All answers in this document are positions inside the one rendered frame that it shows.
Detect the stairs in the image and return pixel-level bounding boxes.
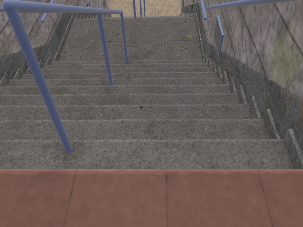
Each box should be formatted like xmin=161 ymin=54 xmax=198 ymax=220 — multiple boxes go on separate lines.
xmin=85 ymin=16 xmax=193 ymax=19
xmin=0 ymin=60 xmax=294 ymax=169

